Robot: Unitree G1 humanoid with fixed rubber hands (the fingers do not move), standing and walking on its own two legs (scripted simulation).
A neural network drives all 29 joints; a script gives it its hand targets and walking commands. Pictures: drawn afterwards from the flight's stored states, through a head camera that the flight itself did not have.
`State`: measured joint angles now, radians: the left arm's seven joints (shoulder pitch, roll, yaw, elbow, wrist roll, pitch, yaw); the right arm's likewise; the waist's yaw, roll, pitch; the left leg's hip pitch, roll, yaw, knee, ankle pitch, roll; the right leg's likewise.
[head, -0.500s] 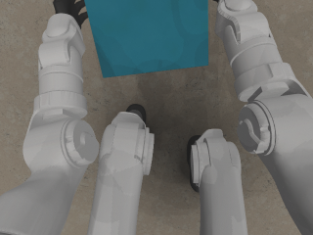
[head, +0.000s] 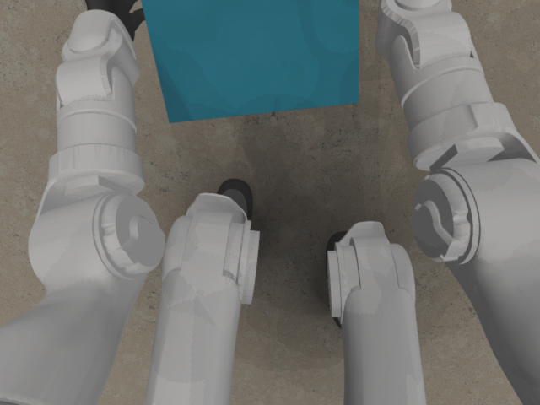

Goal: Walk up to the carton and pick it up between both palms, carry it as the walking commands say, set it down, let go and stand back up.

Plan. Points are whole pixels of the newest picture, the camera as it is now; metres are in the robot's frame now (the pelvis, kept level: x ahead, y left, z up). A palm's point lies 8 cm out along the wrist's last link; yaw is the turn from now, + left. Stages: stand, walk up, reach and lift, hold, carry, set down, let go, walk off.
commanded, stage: set down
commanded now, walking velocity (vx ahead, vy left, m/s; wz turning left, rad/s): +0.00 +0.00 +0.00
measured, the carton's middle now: (258, 21) +0.53 +0.13 -0.26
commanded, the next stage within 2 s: none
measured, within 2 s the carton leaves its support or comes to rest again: rests again in 1.02 s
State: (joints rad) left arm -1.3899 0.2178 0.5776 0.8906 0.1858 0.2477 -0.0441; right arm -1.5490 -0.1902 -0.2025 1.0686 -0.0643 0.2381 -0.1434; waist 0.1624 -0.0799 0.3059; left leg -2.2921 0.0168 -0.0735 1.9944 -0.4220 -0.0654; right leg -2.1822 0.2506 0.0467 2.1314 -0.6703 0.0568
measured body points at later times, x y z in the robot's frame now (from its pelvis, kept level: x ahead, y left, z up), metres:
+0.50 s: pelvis +0.00 +0.00 +0.00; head +0.38 +0.05 +0.24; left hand +0.51 +0.29 -0.18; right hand +0.59 -0.01 -0.18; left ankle +0.15 +0.15 -0.37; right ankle +0.08 -0.11 -0.37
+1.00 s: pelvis +0.00 +0.00 +0.00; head +0.38 +0.05 +0.23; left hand +0.49 +0.29 -0.20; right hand +0.58 -0.01 -0.19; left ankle +0.15 +0.15 -0.37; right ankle +0.08 -0.11 -0.37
